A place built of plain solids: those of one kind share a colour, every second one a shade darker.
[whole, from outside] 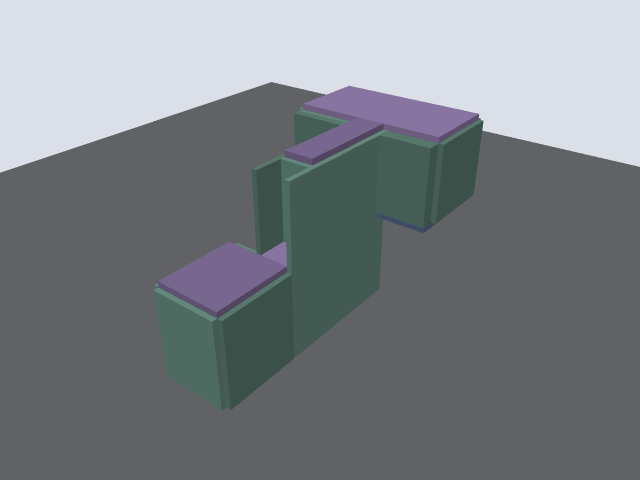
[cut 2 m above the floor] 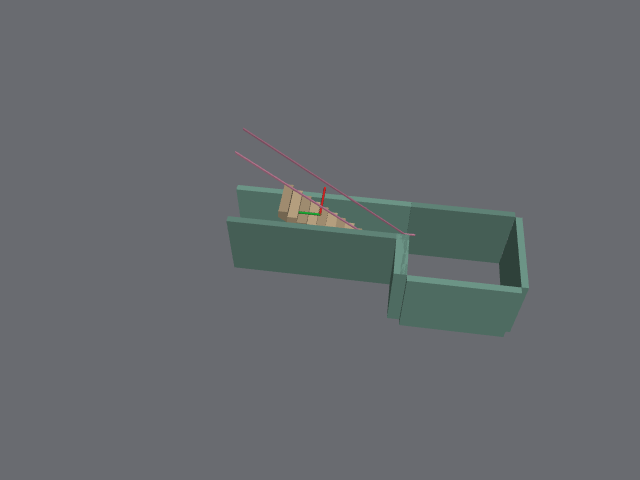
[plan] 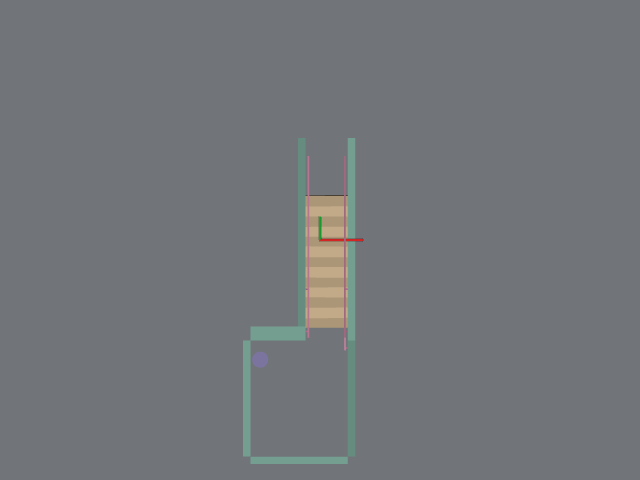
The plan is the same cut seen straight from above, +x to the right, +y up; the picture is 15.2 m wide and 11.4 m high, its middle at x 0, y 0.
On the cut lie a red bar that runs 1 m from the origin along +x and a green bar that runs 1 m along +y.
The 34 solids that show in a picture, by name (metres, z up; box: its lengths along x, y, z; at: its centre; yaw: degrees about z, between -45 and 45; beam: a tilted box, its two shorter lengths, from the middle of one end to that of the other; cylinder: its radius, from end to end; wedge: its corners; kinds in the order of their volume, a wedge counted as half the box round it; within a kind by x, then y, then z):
{
 "wall_1": {"box": [0.18, 2.76, 3.16], "at": [-1.74, -3.77, 1.53]},
 "wall_2": {"box": [2.27, 0.49, 2.69], "at": [-1.48, 2.18, 4.67]},
 "wall_3": {"box": [2.27, 0.18, 2.69], "at": [-1.48, 2.33, 4.67]},
 "wall_4": {"box": [1.31, 0.18, 3.16], "at": [-1.0, -2.3, 1.53]},
 "wall_5": {"box": [1.31, 0.34, 3.16], "at": [-1.0, -2.22, 1.53]},
 "wall_6": {"box": [2.31, 0.18, 3.16], "at": [-0.5, -5.23, 1.53]},
 "wall_7": {"box": [0.18, 4.81, 6.06], "at": [-0.43, 0.02, 2.98]},
 "wall_8": {"box": [1.0, 0.18, 2.9], "at": [0.16, -1.28, 4.56]},
 "wall_9": {"box": [0.18, 2.76, 3.16], "at": [0.75, -3.77, 1.53]},
 "wall_10": {"box": [0.18, 4.81, 6.06], "at": [0.75, 0.02, 2.98]},
 "wall_11": {"box": [1.96, 0.49, 2.69], "at": [1.64, 2.18, 4.67]},
 "wall_12": {"box": [1.96, 0.18, 2.69], "at": [1.64, 2.33, 4.67]},
 "wall_13": {"box": [0.18, 2.72, 2.69], "at": [2.71, 3.78, 4.67]},
 "roof_1": {"box": [2.31, 2.76, 0.2], "at": [-0.5, -3.77, 3.21]},
 "roof_2": {"box": [5.23, 2.72, 0.2], "at": [0.0, 3.78, 6.11]},
 "roof_3": {"box": [1.0, 1.19, 0.2], "at": [0.16, -1.79, 3.21]},
 "roof_4": {"box": [1.0, 3.62, 0.2], "at": [0.16, 0.61, 6.11]},
 "floor_1": {"wedge": [[-2.62, 2.0, 3.32], [-2.62, 2.02, 3.11], [-2.62, 5.14, 3.11], [-2.62, 5.14, 3.32], [2.62, 2.0, 3.32], [2.62, 2.02, 3.11], [2.62, 5.14, 3.11], [2.62, 5.14, 3.32]]},
 "tread_1": {"wedge": [[-0.34, -2.08, 0.18], [-0.34, -2.06, -0.05], [-0.34, -1.84, 0.18], [-0.34, -1.82, -0.05], [0.66, -2.08, 0.18], [0.66, -2.06, -0.05], [0.66, -1.83, 0.18], [0.66, -1.81, -0.05]]},
 "tread_2": {"wedge": [[-0.34, -1.86, 0.36], [-0.34, -1.83, -0.03], [-0.34, -1.59, 0.36], [-0.34, -1.57, 0.14], [0.66, -1.85, 0.36], [0.66, -1.81, -0.02], [0.66, -1.59, 0.36], [0.66, -1.57, 0.14]]},
 "tread_3": {"wedge": [[-0.34, -1.61, 0.54], [-0.34, -1.57, 0.14], [-0.34, -1.34, 0.54], [-0.34, -1.32, 0.33], [0.66, -1.61, 0.54], [0.66, -1.57, 0.14], [0.66, -1.34, 0.54], [0.66, -1.33, 0.33]]},
 "tread_4": {"wedge": [[-0.34, -1.36, 0.73], [-0.34, -1.32, 0.33], [-0.34, -1.11, 0.73], [-0.34, -1.09, 0.51], [0.66, -1.36, 0.72], [0.66, -1.33, 0.33], [0.66, -1.1, 0.72], [0.66, -1.08, 0.52]]},
 "tread_5": {"wedge": [[-0.34, -1.13, 0.91], [-0.34, -1.09, 0.51], [-0.34, -0.87, 0.91], [-0.34, -0.85, 0.69], [0.66, -1.12, 0.91], [0.66, -1.09, 0.51], [0.66, -0.88, 0.91], [0.66, -0.86, 0.69]]},
 "tread_6": {"wedge": [[-0.34, -0.89, 1.1], [-0.34, -0.85, 0.69], [-0.34, -0.62, 1.1], [-0.34, -0.6, 0.89], [0.66, -0.9, 1.1], [0.66, -0.86, 0.69], [0.66, -0.62, 1.1], [0.66, -0.6, 0.89]]},
 "tread_7": {"wedge": [[-0.34, -0.64, 1.28], [-0.34, -0.6, 0.89], [-0.34, -0.39, 1.28], [-0.34, -0.37, 1.06], [0.66, -0.64, 1.28], [0.66, -0.61, 0.88], [0.66, -0.39, 1.28], [0.66, -0.37, 1.06]]},
 "tread_8": {"wedge": [[-0.34, -0.41, 1.46], [-0.34, -0.37, 1.06], [-0.34, -0.13, 1.46], [-0.34, -0.11, 1.26], [0.66, -0.41, 1.46], [0.66, -0.37, 1.06], [0.66, -0.14, 1.46], [0.66, -0.12, 1.26]]},
 "tread_9": {"wedge": [[-0.34, -0.15, 1.65], [-0.34, -0.11, 1.26], [-0.34, 0.1, 1.65], [-0.34, 0.12, 1.44], [0.66, -0.16, 1.65], [0.66, -0.12, 1.26], [0.66, 0.1, 1.65], [0.66, 0.12, 1.44]]},
 "tread_10": {"wedge": [[-0.34, 0.08, 1.83], [-0.34, 0.12, 1.44], [-0.34, 0.33, 1.83], [-0.34, 0.35, 1.62], [0.66, 0.08, 1.83], [0.66, 0.12, 1.44], [0.66, 0.34, 1.83], [0.66, 0.36, 1.62]]},
 "tread_11": {"wedge": [[-0.34, 0.31, 2.03], [-0.34, 0.35, 1.62], [-0.34, 0.58, 2.03], [-0.34, 0.6, 1.81], [0.66, 0.32, 2.03], [0.66, 0.35, 1.62], [0.66, 0.58, 2.03], [0.66, 0.6, 1.81]]},
 "tread_12": {"wedge": [[-0.34, 0.56, 2.2], [-0.34, 0.59, 1.81], [-0.34, 0.82, 2.21], [-0.34, 0.84, 1.99], [0.66, 0.56, 2.21], [0.66, 0.59, 1.81], [0.66, 0.82, 2.21], [0.66, 0.84, 2.0]]},
 "tread_13": {"wedge": [[-0.34, 0.8, 2.39], [-0.34, 0.83, 1.99], [-0.34, 1.04, 2.39], [-0.34, 1.06, 2.17], [0.66, 0.8, 2.4], [0.66, 0.84, 1.99], [0.66, 1.05, 2.4], [0.66, 1.07, 2.17]]},
 "guard_rail_1": {"wedge": [[-0.3, -2.32, 0.9], [-0.3, -2.32, 0.95], [-0.3, 2.0, 4.23], [-0.3, 2.0, 4.28], [-0.26, -2.32, 0.9], [-0.26, -2.32, 0.95], [-0.26, 2.0, 4.23], [-0.26, 2.0, 4.28]]},
 "guard_rail_2": {"wedge": [[0.57, -2.32, 0.9], [0.57, -2.32, 0.95], [0.57, 2.0, 4.23], [0.57, 2.0, 4.28], [0.61, -2.32, 0.9], [0.61, -2.32, 0.95], [0.61, 2.0, 4.23], [0.61, 2.0, 4.28]]},
 "bin_1": {"cylinder": 0.19, "from": [-1.42, -2.84, 0.0], "to": [-1.42, -2.84, 0.75]}
}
